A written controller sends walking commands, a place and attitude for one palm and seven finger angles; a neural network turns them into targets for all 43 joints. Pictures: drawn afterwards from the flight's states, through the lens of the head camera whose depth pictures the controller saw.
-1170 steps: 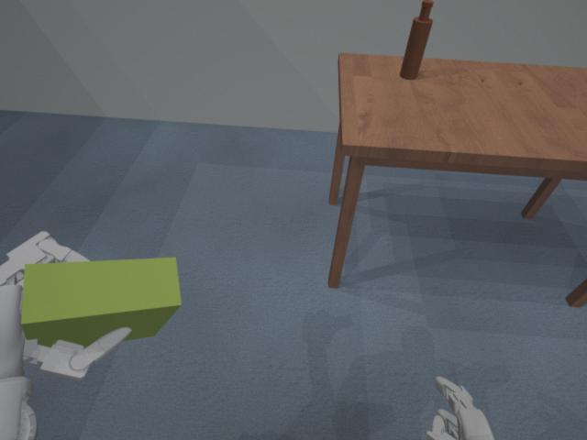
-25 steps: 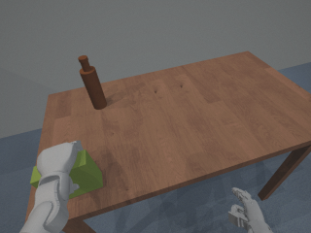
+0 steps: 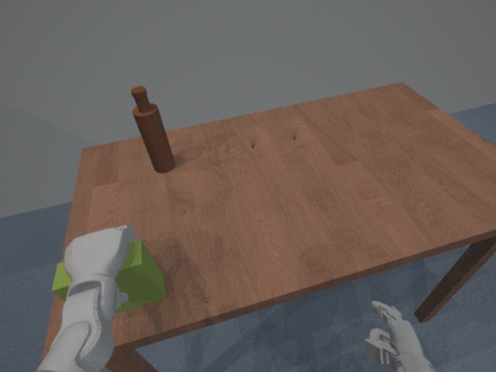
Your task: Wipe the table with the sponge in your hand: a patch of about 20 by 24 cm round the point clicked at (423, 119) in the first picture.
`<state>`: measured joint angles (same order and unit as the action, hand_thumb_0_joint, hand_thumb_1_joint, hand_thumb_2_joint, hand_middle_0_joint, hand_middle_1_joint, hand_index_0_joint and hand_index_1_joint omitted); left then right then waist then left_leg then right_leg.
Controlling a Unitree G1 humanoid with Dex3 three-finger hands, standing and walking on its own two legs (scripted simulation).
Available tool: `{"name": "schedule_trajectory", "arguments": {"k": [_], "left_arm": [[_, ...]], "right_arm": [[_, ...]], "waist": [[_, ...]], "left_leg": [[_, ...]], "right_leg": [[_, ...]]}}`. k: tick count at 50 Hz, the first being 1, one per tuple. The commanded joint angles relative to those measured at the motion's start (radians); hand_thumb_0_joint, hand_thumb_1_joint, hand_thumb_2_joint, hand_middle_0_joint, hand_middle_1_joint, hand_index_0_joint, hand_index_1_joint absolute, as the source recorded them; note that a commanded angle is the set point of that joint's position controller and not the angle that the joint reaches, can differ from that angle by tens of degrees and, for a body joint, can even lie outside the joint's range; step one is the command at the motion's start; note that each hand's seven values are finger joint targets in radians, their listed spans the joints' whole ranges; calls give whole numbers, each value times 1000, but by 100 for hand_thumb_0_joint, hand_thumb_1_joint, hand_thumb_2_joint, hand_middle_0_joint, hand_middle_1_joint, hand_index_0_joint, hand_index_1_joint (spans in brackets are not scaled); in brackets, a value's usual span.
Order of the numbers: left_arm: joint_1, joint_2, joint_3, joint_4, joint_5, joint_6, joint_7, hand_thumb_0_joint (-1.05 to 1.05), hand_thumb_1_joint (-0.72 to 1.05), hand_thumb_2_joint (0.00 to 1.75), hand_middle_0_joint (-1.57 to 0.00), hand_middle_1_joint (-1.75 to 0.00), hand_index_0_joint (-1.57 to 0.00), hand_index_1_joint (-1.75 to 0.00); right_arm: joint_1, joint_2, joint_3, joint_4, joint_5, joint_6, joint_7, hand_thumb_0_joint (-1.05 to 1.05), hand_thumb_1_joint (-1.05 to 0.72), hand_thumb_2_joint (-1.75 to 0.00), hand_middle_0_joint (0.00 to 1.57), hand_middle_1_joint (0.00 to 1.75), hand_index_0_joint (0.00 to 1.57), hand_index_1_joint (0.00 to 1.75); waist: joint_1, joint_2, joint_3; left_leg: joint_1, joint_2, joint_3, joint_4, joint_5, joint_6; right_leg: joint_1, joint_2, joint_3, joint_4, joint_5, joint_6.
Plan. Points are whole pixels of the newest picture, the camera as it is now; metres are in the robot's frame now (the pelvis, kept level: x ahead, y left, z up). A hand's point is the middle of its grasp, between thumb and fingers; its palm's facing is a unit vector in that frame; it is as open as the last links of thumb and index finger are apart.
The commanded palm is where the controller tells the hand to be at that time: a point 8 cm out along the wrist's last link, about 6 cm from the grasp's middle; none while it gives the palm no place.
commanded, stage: wipe forward along the first lane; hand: left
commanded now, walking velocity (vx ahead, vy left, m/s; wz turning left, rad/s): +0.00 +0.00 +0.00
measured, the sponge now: (119, 287) +0.24 +0.28 -0.01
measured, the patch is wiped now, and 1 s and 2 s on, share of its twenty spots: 0.15 0.30 0.35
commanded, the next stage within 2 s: slide across to the middle lane in 1.72 s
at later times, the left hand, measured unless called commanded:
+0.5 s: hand (115, 258) +0.27 +0.28 +0.03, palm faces -0.08 -0.05 -1.00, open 9.4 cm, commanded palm +0.25 +0.29 +0.07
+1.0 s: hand (115, 230) +0.33 +0.31 +0.03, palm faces -0.16 +0.02 -0.99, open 9.5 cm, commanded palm +0.31 +0.31 +0.06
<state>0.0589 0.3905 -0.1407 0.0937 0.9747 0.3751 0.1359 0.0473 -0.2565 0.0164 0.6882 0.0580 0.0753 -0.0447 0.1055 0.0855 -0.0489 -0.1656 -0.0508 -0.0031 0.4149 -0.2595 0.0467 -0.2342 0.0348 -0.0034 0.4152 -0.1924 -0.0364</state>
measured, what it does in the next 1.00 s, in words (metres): stands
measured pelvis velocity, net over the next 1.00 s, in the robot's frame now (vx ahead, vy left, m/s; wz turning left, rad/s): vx -0.03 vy -0.03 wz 0.01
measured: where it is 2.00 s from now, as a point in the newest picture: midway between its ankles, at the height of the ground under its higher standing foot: outside the picture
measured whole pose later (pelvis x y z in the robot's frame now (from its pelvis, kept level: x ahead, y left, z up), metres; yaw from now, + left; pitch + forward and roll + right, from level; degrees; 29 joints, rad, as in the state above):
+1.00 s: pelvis -0.03 -0.03 -0.02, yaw +0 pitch +9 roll +0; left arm -0.47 0.59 0.03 0.83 0.98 0.09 0.14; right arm 0.23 -0.31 -0.01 0.73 0.09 0.06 -0.08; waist 0.00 0.06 -0.09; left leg -0.48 -0.01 -0.02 0.61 -0.29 0.02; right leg -0.53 0.07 -0.03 0.56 -0.19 -0.08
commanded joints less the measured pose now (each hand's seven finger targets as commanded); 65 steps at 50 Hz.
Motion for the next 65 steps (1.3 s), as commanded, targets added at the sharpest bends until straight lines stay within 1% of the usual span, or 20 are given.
{"name": "schedule_trajectory", "arguments": {"k": [1,5,6,10,13,15,16,18,25,28,30,33,35,36,39,40,48,55,58,65], "left_arm": [[-178,115,70,-130,-20,1,26,0,10,130,-120,-160,-120,-160],[-152,146,99,-96,-17,2,26,0,10,130,-120,-160,-120,-160],[-180,108,65,-97,-21,3,25,0,10,130,-120,-160,-120,-160],[-226,195,131,-29,-9,-2,27,0,10,130,-120,-160,-120,-160],[-249,150,92,26,-7,-15,22,0,10,130,-120,-160,-120,-160],[-281,232,155,72,0,-20,23,0,10,130,-120,-160,-120,-160],[-305,182,110,80,3,-25,18,0,10,130,-120,-160,-120,-160],[-329,185,106,117,11,-36,15,0,10,130,-120,-160,-120,-160],[-393,272,174,257,19,-82,15,0,10,130,-120,-160,-120,-160],[-471,236,122,326,23,-105,11,0,10,130,-120,-160,-120,-160],[-502,317,187,371,32,-122,18,0,10,130,-120,-160,-120,-160],[-574,293,145,445,33,-151,20,0,10,130,-120,-160,-120,-160],[-583,380,219,505,37,-173,27,0,10,130,-120,-160,-120,-160],[-612,334,172,503,35,-186,26,0,10,130,-120,-160,-120,-160],[-664,374,189,570,34,-211,32,0,10,130,-120,-160,-120,-160],[-671,434,244,586,32,-223,38,0,10,130,-120,-160,-120,-160],[-740,417,203,703,30,-272,45,0,10,130,-120,-160,-120,-160],[-814,475,247,771,35,-311,71,0,10,130,-120,-160,-120,-160],[-837,433,203,789,37,-316,81,0,10,130,-120,-160,-120,-160],[-921,483,218,850,54,-304,91,0,10,130,-120,-160,-120,-160]], "right_arm": [[-187,-110,-36,-168,-2,-48,-11,0,-90,-90,20,30,20,30],[-192,-115,-34,-159,-1,-46,-11,0,-90,-90,20,30,20,30],[-184,-110,-34,-165,1,-46,-12,0,-90,-90,20,30,20,30],[-174,-124,-33,-143,0,-44,-24,0,-90,-90,20,30,20,30],[-154,-118,-33,-140,4,-47,-28,0,-90,-90,20,30,20,30],[-144,-132,-34,-124,4,-45,-33,0,-90,-90,20,30,20,30],[-137,-123,-34,-133,6,-46,-34,0,-90,-90,20,30,20,30],[-127,-125,-35,-127,8,-49,-35,0,-90,-90,20,30,20,30],[-80,-141,-42,-115,12,-52,-45,0,-90,-90,20,30,20,30],[-52,-141,-42,-115,16,-55,-48,0,-90,-90,20,30,20,30],[-35,-154,-47,-104,16,-55,-50,0,-90,-90,20,30,20,30],[-4,-153,-47,-105,19,-60,-55,0,-90,-90,20,30,20,30],[20,-166,-52,-92,19,-60,-55,0,-90,-90,20,30,20,30],[30,-158,-52,-103,20,-60,-56,0,-90,-90,20,30,20,30],[55,-164,-54,-97,24,-62,-56,0,-90,-90,20,30,20,30],[65,-171,-59,-89,23,-61,-56,0,-90,-90,20,30,20,30],[128,-173,-66,-85,29,-54,-46,0,-90,-90,20,30,20,30],[179,-185,-77,-57,29,-47,-37,0,-90,-90,20,30,20,30],[189,-182,-77,-58,30,-45,-33,0,-90,-90,20,30,20,30],[207,-188,-72,-46,34,-35,-30,0,-90,-90,20,30,20,30]], "waist": [[-7,-116,-165],[0,-99,-130],[-13,-104,-142],[-11,-126,-130],[-24,-151,-127],[-23,-155,-113],[-33,-148,-122],[-34,-143,-118],[-38,-149,-131],[-65,-165,-105],[-59,-170,-111],[-88,-190,-97],[-80,-198,-115],[-91,-178,-144],[-100,-168,-140],[-91,-172,-168],[-119,-169,-199],[-131,-182,-238],[-144,-161,-232],[-159,-167,-240]], "left_leg": [[-26,25,-70,-44,216,-16],[-39,23,-77,-43,209,-23],[-43,22,-67,-38,203,-16],[-62,17,-68,-33,172,-15],[-79,12,-54,-22,172,-10],[-95,11,-58,-21,136,-10],[-101,9,-48,-18,135,-5],[-111,6,-47,-13,123,-7],[-175,-2,-40,7,54,-2],[-210,-1,-29,19,4,2],[-233,-2,-32,27,-19,3],[-281,0,-19,44,-75,6],[-314,0,-24,58,-87,5],[-319,1,-14,65,-86,8],[-354,4,-14,81,-111,8],[-363,7,-17,89,-103,8],[-426,17,-11,126,-96,11],[-450,24,-15,143,-73,15],[-453,27,-10,148,-74,14],[-456,27,-14,145,-65,19]], "right_leg": [[124,-12,82,-33,152,-46],[101,-6,103,-33,145,-53],[106,-12,83,-31,149,-48],[89,-9,109,-36,129,-49],[86,-16,92,-32,148,-41],[67,-11,119,-39,107,-45],[72,-16,94,-35,107,-40],[55,-17,95,-34,98,-40],[36,-19,122,-34,34,-38],[-7,-25,101,-38,-26,-27],[-17,-23,127,-41,-67,-30],[-47,-35,117,-45,-137,-14],[-49,-32,140,-39,-166,-18],[-37,-41,118,-30,-158,-11],[-59,-46,130,-29,-183,-8],[-44,-45,146,-23,-179,-12],[-49,-57,143,1,-127,-5],[-64,-47,134,23,-72,-7],[-84,-51,123,32,-56,-5],[-114,-38,98,37,-45,-4]]}}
